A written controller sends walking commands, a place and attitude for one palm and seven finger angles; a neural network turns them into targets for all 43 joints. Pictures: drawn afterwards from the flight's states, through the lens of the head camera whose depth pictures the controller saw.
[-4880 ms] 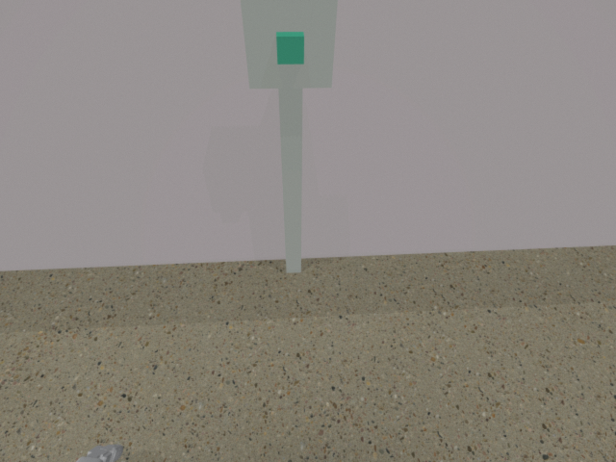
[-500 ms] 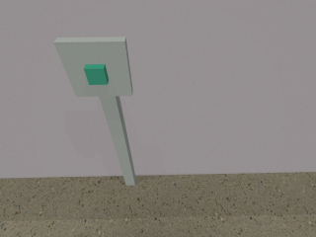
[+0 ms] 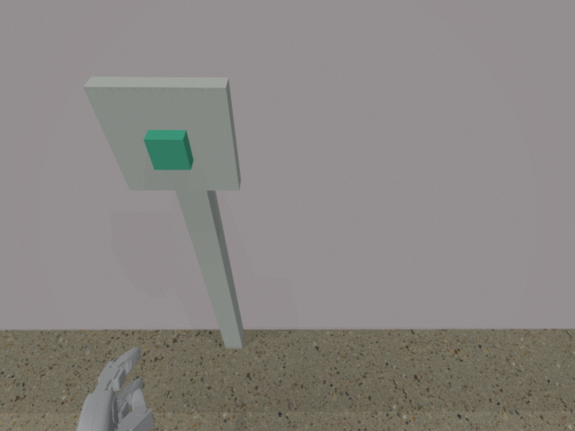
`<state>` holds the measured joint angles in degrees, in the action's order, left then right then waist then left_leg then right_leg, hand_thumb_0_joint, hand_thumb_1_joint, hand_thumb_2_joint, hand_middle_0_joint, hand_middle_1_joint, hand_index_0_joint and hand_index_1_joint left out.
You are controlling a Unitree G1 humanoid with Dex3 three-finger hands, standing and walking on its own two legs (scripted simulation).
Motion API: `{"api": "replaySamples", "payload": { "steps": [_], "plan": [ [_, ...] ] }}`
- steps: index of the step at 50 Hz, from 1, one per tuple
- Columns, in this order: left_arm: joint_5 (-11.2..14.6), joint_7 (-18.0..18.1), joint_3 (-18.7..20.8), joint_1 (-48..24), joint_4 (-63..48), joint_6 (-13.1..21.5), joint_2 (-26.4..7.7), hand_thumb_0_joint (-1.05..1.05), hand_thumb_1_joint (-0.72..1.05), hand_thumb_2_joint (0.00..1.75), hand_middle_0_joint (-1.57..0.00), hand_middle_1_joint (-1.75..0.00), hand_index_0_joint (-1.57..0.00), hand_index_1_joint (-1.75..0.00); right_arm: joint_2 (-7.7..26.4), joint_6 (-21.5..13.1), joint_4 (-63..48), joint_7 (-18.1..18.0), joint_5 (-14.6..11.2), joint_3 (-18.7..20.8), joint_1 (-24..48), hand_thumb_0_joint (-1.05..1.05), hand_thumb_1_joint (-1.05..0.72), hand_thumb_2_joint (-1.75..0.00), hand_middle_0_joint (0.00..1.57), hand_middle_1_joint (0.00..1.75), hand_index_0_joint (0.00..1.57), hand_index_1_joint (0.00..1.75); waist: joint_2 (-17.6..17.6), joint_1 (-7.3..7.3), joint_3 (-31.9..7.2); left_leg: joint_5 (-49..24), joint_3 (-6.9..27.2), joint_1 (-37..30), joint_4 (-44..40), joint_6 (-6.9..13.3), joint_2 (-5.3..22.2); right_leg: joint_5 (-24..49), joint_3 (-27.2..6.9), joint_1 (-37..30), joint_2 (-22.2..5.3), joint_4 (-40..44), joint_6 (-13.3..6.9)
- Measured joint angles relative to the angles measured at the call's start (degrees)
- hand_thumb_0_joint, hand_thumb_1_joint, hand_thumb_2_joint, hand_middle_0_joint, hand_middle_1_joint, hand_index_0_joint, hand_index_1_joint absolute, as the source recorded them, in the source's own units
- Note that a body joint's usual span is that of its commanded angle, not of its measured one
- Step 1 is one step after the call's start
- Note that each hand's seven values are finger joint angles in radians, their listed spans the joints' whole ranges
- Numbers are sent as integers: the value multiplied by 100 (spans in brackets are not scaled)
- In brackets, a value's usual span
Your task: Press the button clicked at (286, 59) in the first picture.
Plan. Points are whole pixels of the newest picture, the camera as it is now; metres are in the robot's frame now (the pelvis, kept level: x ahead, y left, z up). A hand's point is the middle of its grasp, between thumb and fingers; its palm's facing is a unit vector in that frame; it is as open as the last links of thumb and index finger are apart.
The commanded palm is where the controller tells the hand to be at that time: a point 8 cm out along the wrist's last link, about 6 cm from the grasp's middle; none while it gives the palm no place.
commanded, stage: raise the hand and make a fist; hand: left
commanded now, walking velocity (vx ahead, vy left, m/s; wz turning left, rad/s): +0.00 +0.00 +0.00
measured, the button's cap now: (170, 149) +0.49 +0.20 +0.14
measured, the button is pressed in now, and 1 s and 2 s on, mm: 0 0 0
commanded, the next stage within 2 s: aim a knuckle at the button in 1.86 s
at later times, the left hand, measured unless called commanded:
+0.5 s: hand (153, 411) +0.15 +0.17 +0.01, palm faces -0.01 -1.00 -0.04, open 3.9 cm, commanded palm +0.12 +0.24 +0.02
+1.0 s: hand (115, 377) +0.17 +0.20 +0.07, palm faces +0.05 -1.00 -0.06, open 3.1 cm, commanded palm +0.15 +0.26 +0.08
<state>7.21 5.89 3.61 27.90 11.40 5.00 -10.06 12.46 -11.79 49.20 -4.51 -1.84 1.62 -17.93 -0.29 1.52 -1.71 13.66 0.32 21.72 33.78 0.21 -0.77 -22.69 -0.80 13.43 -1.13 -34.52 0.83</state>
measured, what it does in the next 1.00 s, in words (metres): stands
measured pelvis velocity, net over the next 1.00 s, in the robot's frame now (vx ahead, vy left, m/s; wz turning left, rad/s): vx -0.03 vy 0.01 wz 0.01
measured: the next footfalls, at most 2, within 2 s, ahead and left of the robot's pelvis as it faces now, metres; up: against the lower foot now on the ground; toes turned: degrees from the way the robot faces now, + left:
none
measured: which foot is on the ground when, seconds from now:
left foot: down 0.00-1.00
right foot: down 0.00-1.00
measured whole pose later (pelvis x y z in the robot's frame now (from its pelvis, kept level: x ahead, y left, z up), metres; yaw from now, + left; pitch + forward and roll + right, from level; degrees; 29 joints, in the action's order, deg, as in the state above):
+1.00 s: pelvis -0.03 +0.01 -0.03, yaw +0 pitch +4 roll -2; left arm 16.8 -11.3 10.8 26.6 -12.5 11.3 -15.3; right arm 13.5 -14.6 33.1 -5.0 -3.4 -0.4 -15.7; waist -2.1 0.1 -6.2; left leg 18.5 2.3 35.3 49.5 0.3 0.8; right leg -26.8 0.9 25.2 0.8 -47.8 1.0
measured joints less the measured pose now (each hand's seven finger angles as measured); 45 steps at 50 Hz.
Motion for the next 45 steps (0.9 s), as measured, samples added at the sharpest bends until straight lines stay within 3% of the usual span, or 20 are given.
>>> {"api": "replaySamples", "payload": {
  "steps": [3,6,8,11,14,17,20,24,29,32,38,45],
  "plan": [
    [235,-505,241,-169,-605,1076,128,1,91,90,-28,-39,-28,-39,-39,-127,-446,138,79,139,319,1,-91,-90,20,30,20,30,-19,54,-386,261,-4,674,599,-29,32,-271,-11,680,33,-612,-15],
    [458,-1453,348,-118,-742,2138,167,0,91,90,-34,-46,-34,-46,-93,-102,-907,359,133,263,741,1,-91,-90,20,30,20,30,52,5,-652,591,-55,1424,1351,-71,104,-617,-71,1464,102,-1421,-47],
    [548,-2011,381,49,-790,2448,134,0,91,90,-39,-51,-39,-51,-93,-51,-1230,422,121,320,979,1,-91,-90,20,30,20,30,108,-81,-700,765,-44,1822,1812,-127,140,-847,-69,1858,140,-1902,-62],
    [720,-2356,453,474,-966,2234,98,0,90,90,-47,-59,-47,-59,-36,51,-1670,363,88,346,1173,1,-91,-90,20,30,20,30,145,-254,-712,1004,44,2197,2311,-133,150,-1088,17,2175,170,-2367,-101],
    [806,-2242,581,870,-1252,2037,65,1,90,90,-55,-68,-55,-68,29,80,-1937,261,118,312,1201,1,-91,-90,20,30,20,30,118,-424,-743,1127,223,2455,2631,-159,151,-1212,191,2324,204,-2592,-138],
    [847,-2157,640,979,-1633,2162,-2,1,90,90,-63,-76,-63,-77,73,44,-2030,181,153,196,1164,1,-91,-90,20,30,20,30,41,-544,-729,1176,427,2659,2868,-181,148,-1266,390,2409,243,-2715,-178],
    [889,-2323,596,689,-1938,2243,-106,1,90,90,-71,-85,-71,-85,51,15,-1989,133,133,23,1123,0,-91,-90,20,30,20,30,-58,-584,-677,1168,578,2814,3019,-210,162,-1261,530,2492,292,-2792,-213],
    [938,-2555,533,158,-2047,1681,-275,1,90,90,-82,-97,-82,-97,-134,128,-1872,87,29,-178,953,1,-91,-90,20,30,21,30,-172,-487,-602,1058,613,2735,2907,-238,213,-1125,550,2418,347,-2657,-234],
    [1036,-2359,735,93,-1974,905,-406,1,90,90,-96,-112,-95,-112,-315,305,-1770,12,-45,-269,476,1,-90,-90,20,30,21,30,-218,-248,-631,840,427,2287,2387,-200,263,-860,367,2086,349,-2212,-184],
    [1105,-2169,881,203,-1967,895,-430,1,90,90,-104,-121,-104,-121,-236,277,-1710,-17,-51,-237,198,1,-90,-90,20,30,21,30,-244,-149,-633,737,344,2083,2157,-173,269,-739,288,1922,337,-2003,-157],
    [1132,-2061,847,180,-2003,1111,-452,1,90,90,-119,-137,-118,-138,117,55,-1534,-74,-105,-124,-69,1,-90,-90,20,30,21,30,-260,-105,-527,632,286,1892,1987,-98,235,-613,237,1730,293,-1806,-91],
    [985,-1828,672,36,-2256,894,-487,1,90,90,-127,-147,-127,-147,204,-201,-1504,-96,-150,-87,42,1,-91,-90,20,30,20,30,-182,-86,-462,536,207,1600,1750,-21,175,-495,172,1446,219,-1559,-18]
  ]
}}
